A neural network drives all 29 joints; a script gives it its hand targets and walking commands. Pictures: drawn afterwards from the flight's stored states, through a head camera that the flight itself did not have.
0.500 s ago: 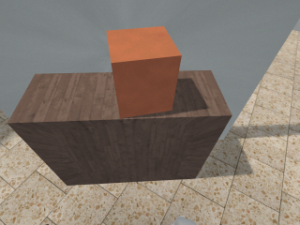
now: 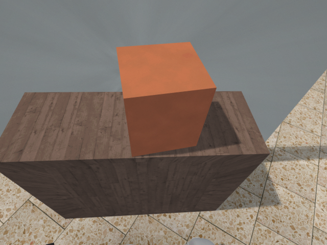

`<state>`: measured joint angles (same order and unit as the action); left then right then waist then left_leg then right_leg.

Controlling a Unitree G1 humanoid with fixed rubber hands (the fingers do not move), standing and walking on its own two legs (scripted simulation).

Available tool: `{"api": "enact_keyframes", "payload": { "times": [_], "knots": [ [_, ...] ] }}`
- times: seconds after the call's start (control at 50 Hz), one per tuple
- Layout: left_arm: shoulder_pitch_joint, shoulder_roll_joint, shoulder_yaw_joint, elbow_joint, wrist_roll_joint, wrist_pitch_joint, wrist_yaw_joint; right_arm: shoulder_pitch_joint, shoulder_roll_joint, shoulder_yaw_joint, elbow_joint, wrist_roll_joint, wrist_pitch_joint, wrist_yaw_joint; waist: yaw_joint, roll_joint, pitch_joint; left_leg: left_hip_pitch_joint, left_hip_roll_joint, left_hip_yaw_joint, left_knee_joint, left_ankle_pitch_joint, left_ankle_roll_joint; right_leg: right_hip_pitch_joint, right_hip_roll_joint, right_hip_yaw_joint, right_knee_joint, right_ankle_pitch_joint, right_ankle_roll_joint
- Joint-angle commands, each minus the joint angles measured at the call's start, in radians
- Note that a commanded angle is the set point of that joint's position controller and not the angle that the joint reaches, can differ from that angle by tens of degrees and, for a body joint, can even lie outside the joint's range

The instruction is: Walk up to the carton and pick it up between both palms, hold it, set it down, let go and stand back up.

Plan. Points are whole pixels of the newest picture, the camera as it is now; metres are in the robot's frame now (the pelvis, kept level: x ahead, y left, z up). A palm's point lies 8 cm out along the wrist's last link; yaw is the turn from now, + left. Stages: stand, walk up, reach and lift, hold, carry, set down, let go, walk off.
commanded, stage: walk up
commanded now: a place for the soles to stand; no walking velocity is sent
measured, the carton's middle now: (160, 101) +0.50 +0.03 +0.05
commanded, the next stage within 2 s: none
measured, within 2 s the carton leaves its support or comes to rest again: neither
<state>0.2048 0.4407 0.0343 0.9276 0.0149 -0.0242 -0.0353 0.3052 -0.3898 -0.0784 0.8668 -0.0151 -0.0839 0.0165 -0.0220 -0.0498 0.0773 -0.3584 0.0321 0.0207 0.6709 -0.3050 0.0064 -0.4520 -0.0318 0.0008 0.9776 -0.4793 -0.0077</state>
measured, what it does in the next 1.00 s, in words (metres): steps on the spot: right foot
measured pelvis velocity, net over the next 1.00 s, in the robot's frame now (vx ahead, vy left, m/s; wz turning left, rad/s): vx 0.03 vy -0.01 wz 0.03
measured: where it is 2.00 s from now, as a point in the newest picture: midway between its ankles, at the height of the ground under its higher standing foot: outside the picture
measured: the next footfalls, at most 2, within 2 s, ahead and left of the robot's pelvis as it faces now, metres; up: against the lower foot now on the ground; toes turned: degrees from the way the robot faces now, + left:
right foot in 0.16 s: +0.17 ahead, -0.13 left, +0.00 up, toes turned +3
left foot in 1.98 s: +0.15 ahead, +0.14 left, +0.00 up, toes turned +4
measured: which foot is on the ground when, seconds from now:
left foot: down 0.00-1.00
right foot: up 0.00-0.14, down 0.16-1.00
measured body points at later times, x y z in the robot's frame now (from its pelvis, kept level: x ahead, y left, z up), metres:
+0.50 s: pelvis +0.03 -0.02 -0.01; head +0.06 -0.01 +0.44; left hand +0.15 +0.28 -0.13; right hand +0.10 -0.34 -0.11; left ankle +0.04 +0.12 -0.72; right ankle +0.09 -0.15 -0.72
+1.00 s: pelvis +0.03 -0.01 -0.01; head +0.06 -0.01 +0.44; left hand +0.13 +0.30 -0.13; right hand +0.12 -0.34 -0.11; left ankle +0.04 +0.12 -0.72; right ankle +0.09 -0.15 -0.72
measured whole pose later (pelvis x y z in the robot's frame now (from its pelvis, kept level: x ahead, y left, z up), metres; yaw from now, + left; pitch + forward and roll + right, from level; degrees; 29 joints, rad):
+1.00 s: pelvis +0.03 -0.01 -0.01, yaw +2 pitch -1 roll +0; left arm 0.16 0.39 0.03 0.93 0.01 -0.01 -0.03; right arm 0.25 -0.38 -0.07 0.87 -0.02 -0.05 -0.01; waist -0.02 -0.03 0.07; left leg -0.34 0.03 0.01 0.74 -0.46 0.01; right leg -0.39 -0.05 -0.02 0.72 -0.29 -0.01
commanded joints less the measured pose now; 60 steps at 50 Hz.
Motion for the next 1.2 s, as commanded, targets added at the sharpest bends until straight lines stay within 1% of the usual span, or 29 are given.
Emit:
{"api": "enact_keyframes", "payload": {
  "times": [0.0, 0.04, 0.08, 0.1, 0.12, 0.16, 0.18, 0.22, 0.26, 0.3, 0.32, 0.36, 0.48, 0.58, 0.62, 0.68, 0.8, 0.82, 0.86, 0.88, 0.9, 0.92, 0.98, 1.0, 1.02, 1.04, 1.08, 1.12, 1.18],
  "knots": [
    [0.007, 0.185, 0.05, -0.094, 0.008, 0.0, 0.013, 0.135, -0.281, -0.05, -0.025, 0.027, -0.031, -0.048, -0.027, 0.196, -0.198, 0.461, 0.252, -0.363, -0.16, 0.56, 0.167, -0.205, -0.038, 0.039, 0.014, -0.012, -0.017],
    [-0.041, 0.165, 0.058, -0.08, 0.001, 0.004, 0.02, 0.076, -0.297, -0.049, -0.042, 0.018, -0.018, -0.051, -0.017, 0.245, -0.139, 0.321, 0.232, -0.335, -0.171, 0.522, 0.192, -0.11, -0.032, 0.003, -0.068, -0.037, -0.004],
    [-0.014, 0.131, 0.052, -0.058, -0.004, 0.001, 0.023, 0.026, -0.279, -0.039, -0.035, 0.019, -0.014, -0.061, -0.002, 0.219, -0.12, 0.214, 0.241, -0.255, -0.09, 0.79, 0.19, 0.013, -0.023, -0.032, -0.225, 0.027, -0.013],
    [0.046, 0.131, 0.046, -0.034, -0.007, -0.009, 0.031, -0.036, -0.273, -0.027, -0.053, 0.031, -0.009, -0.058, 0.035, 0.306, -0.181, 0.163, 0.217, -0.154, -0.034, 0.755, 0.155, 0.138, -0.004, -0.058, -0.332, 0.2, -0.034],
    [0.073, 0.122, 0.049, -0.016, -0.005, -0.017, 0.034, -0.063, -0.231, -0.02, -0.055, 0.023, -0.005, -0.052, 0.067, 0.272, -0.186, 0.065, 0.168, -0.141, 0.025, 0.585, 0.119, 0.256, 0.019, -0.052, -0.464, 0.301, -0.048],
    [0.006, 0.243, 0.079, -0.008, 0.021, -0.029, 0.041, -0.03, -0.161, 0.015, -0.06, 0.033, -0.008, -0.051, 0.056, -0.04, -0.175, -0.139, 0.053, -0.036, 0.171, 0.298, 0.048, 0.421, -0.158, 0.153, -0.483, 0.527, -0.113],
    [-0.04, 0.231, 0.067, -0.024, 0.005, -0.029, 0.031, -0.034, -0.149, 0.006, -0.06, 0.043, 0.007, -0.056, 0.035, -0.124, -0.133, -0.09, -0.024, 0.018, 0.214, -0.186, 0.015, 0.278, -0.297, 0.295, -0.526, 0.631, -0.211],
    [-0.092, 0.223, 0.056, -0.053, -0.003, -0.016, 0.038, -0.055, -0.184, -0.01, -0.04, 0.04, 0.026, -0.06, 0.016, -0.048, -0.079, -0.009, -0.032, -0.019, 0.201, -0.249, 0.013, 0.144, -0.282, 0.268, -0.507, 0.558, -0.236],
    [-0.173, 0.204, 0.047, -0.079, -0.002, -0.007, 0.032, 0.061, -0.194, -0.024, 0.0, 0.021, 0.017, -0.057, -0.038, -0.167, -0.109, 0.08, -0.011, 0.004, -0.044, -0.072, 0.028, 0.13, -0.22, 0.161, -0.414, 0.547, -0.172],
    [-0.155, 0.133, 0.036, -0.092, -0.015, 0.008, 0.027, 0.033, -0.26, -0.032, 0.011, 0.006, 0.0, -0.059, -0.013, 0.004, -0.163, 0.125, 0.117, -0.198, -0.13, 0.237, 0.061, 0.115, -0.087, 0.076, -0.256, 0.526, -0.068],
    [-0.152, 0.148, 0.043, -0.083, -0.02, 0.021, 0.025, -0.054, -0.283, -0.029, -0.021, 0.008, 0.001, -0.056, 0.029, 0.03, -0.144, 0.029, 0.178, -0.295, -0.151, 0.199, 0.11, 0.127, -0.041, 0.032, -0.248, 0.347, -0.026],
    [-0.145, 0.131, 0.051, -0.053, -0.01, 0.023, 0.024, -0.078, -0.286, -0.029, -0.016, 0.001, -0.002, -0.059, 0.035, 0.162, -0.122, 0.007, 0.185, -0.282, -0.12, 0.238, 0.12, 0.123, -0.035, 0.031, -0.237, 0.236, -0.043],
    [-0.174, 0.191, 0.064, -0.046, 0.004, 0.007, 0.021, -0.052, -0.187, 0.001, -0.008, 0.022, 0.023, -0.053, 0.012, -0.028, -0.151, 0.067, -0.006, -0.027, 0.005, 0.013, 0.015, 0.148, -0.198, 0.183, -0.506, 0.223, -0.147],
    [-0.145, 0.154, 0.061, -0.056, -0.001, 0.029, 0.016, -0.094, -0.258, -0.025, -0.015, -0.004, 0.016, -0.054, 0.028, 0.06, -0.101, -0.009, 0.107, -0.192, -0.149, 0.025, 0.084, 0.121, -0.057, 0.078, -0.371, 0.123, -0.058],
    [-0.172, 0.118, 0.049, -0.062, 0.004, 0.025, 0.015, -0.101, -0.239, -0.02, -0.003, -0.003, 0.015, -0.053, 0.039, 0.005, -0.1, -0.016, 0.092, -0.196, -0.147, -0.01, 0.075, 0.125, -0.069, 0.083, -0.4, 0.124, -0.076],
    [-0.146, 0.14, 0.045, -0.053, -0.008, 0.025, 0.01, -0.142, -0.219, -0.016, -0.027, 0.0, 0.015, -0.042, 0.04, 0.077, -0.123, 0.043, 0.069, -0.151, -0.131, -0.037, 0.042, 0.128, -0.097, 0.126, -0.44, 0.134, -0.077],
    [-0.16, 0.145, 0.058, -0.065, 0.0, 0.024, 0.014, -0.157, -0.224, -0.014, -0.032, -0.012, 0.009, -0.049, 0.045, 0.058, -0.105, -0.069, 0.103, -0.219, -0.154, -0.011, 0.073, 0.196, -0.079, 0.108, -0.417, 0.171, -0.061],
    [-0.098, 0.182, 0.065, -0.071, 0.013, -0.002, 0.012, -0.068, -0.244, -0.035, -0.027, -0.015, 0.013, -0.032, 0.043, 0.076, -0.162, -0.062, 0.061, -0.187, -0.144, -0.322, 0.092, 0.193, -0.078, 0.118, -0.428, -0.172, -0.098],
    [-0.025, 0.209, 0.079, -0.043, 0.018, -0.014, 0.008, -0.067, -0.209, -0.028, -0.026, -0.021, 0.022, -0.02, 0.064, -0.019, -0.114, -0.181, 0.014, -0.116, -0.032, -0.431, 0.07, 0.247, -0.146, 0.261, -0.556, -0.417, -0.128],
    [0.007, 0.242, 0.087, -0.019, 0.02, -0.018, 0.014, -0.086, -0.193, -0.013, -0.02, -0.021, 0.024, -0.019, 0.076, -0.075, -0.034, -0.32, -0.041, -0.052, 0.118, -0.338, 0.055, 0.311, -0.229, 0.448, -0.671, -0.491, -0.176],
    [0.01, 0.28, 0.093, -0.03, 0.028, -0.026, 0.015, -0.047, -0.194, -0.022, -0.034, -0.017, 0.022, -0.024, 0.068, -0.151, -0.056, -0.298, -0.015, -0.015, 0.213, -0.254, 0.033, 0.309, -0.326, 0.496, -0.712, -0.384, -0.211],
    [-0.03, 0.255, 0.085, -0.055, 0.029, -0.028, 0.017, -0.044, -0.199, -0.028, -0.025, -0.022, 0.016, -0.023, 0.046, -0.117, -0.061, -0.215, -0.005, -0.023, 0.175, -0.252, 0.03, 0.264, -0.309, 0.456, -0.664, -0.219, -0.243],
    [-0.128, 0.182, 0.059, -0.072, 0.012, -0.011, 0.012, 0.066, -0.175, -0.041, 0.008, -0.013, 0.005, -0.014, -0.017, -0.125, -0.113, 0.114, -0.043, 0.027, -0.154, -0.068, 0.026, 0.142, -0.151, 0.137, -0.484, 0.048, -0.131],
    [-0.138, 0.141, 0.05, -0.088, 0.009, -0.006, 0.008, 0.109, -0.189, -0.047, 0.016, -0.031, -0.005, -0.02, -0.033, -0.051, -0.108, 0.195, 0.002, -0.088, -0.231, -0.135, 0.054, 0.016, -0.092, 0.067, -0.345, 0.015, -0.097],
    [-0.124, 0.078, 0.042, -0.099, 0.006, 0.001, 0.005, 0.123, -0.28, -0.067, 0.009, -0.034, -0.014, -0.027, -0.047, 0.227, -0.096, 0.314, 0.2, -0.486, -0.353, -0.264, 0.132, -0.214, 0.022, -0.048, -0.079, -0.025, -0.038],
    [-0.154, 0.118, 0.043, -0.11, 0.014, 0.002, 0.015, 0.139, -0.389, -0.08, -0.01, -0.024, -0.02, -0.03, -0.068, 0.26, -0.098, 0.28, 0.326, -0.636, -0.366, -0.197, 0.237, -0.255, 0.011, -0.015, -0.009, -0.14, -0.031],
    [-0.142, 0.147, 0.054, -0.113, 0.01, -0.014, 0.022, 0.059, -0.326, -0.069, -0.002, -0.014, -0.021, -0.04, -0.03, 0.172, 0.001, 0.262, 0.326, -0.537, -0.266, 0.127, 0.284, -0.293, -0.032, 0.006, -0.023, -0.098, -0.035],
    [-0.082, 0.129, 0.044, -0.107, 0.003, -0.031, 0.018, 0.042, -0.297, -0.056, -0.017, -0.014, -0.004, -0.039, -0.017, 0.227, -0.092, 0.312, 0.242, -0.361, -0.154, 0.288, 0.244, -0.154, -0.016, -0.029, -0.237, -0.119, -0.034],
    [0.007, 0.126, 0.051, -0.056, 0.014, -0.055, 0.032, -0.047, -0.216, -0.036, -0.069, -0.01, 0.02, -0.032, 0.053, 0.198, -0.18, 0.074, 0.155, -0.171, 0.018, 0.483, 0.13, 0.27, 0.007, -0.04, -0.49, 0.245, -0.051]
  ]
}}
